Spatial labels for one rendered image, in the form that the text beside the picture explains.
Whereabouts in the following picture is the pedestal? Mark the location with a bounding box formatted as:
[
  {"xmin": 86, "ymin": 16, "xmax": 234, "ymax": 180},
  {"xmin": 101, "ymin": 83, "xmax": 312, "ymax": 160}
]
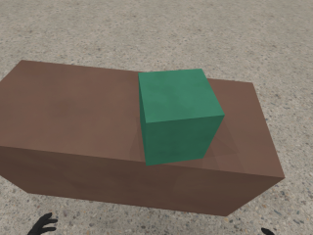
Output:
[{"xmin": 0, "ymin": 60, "xmax": 286, "ymax": 217}]

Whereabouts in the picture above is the left robot hand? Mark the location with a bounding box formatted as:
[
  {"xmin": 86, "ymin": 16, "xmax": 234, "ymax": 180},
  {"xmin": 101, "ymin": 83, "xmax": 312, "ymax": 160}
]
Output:
[{"xmin": 27, "ymin": 212, "xmax": 58, "ymax": 235}]

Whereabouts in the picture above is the carton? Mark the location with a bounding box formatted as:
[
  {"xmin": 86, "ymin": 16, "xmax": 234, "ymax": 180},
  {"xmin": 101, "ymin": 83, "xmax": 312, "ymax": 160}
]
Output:
[{"xmin": 138, "ymin": 69, "xmax": 225, "ymax": 166}]

